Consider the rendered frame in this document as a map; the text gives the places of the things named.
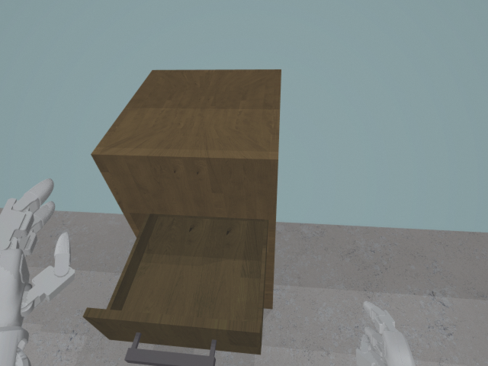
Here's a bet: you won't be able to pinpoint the robot left forearm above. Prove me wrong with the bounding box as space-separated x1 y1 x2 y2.
0 326 31 366

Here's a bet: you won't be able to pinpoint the cabinet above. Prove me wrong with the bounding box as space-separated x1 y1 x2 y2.
91 69 281 309

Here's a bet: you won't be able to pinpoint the right robot hand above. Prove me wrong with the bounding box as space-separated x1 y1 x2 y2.
356 301 416 366

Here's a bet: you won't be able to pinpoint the left robot hand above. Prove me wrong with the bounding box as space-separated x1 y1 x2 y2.
0 178 75 328

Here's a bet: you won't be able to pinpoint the handle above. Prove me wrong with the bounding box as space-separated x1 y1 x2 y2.
124 332 217 366

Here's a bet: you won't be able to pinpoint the drawer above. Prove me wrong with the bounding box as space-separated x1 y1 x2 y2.
83 213 268 355

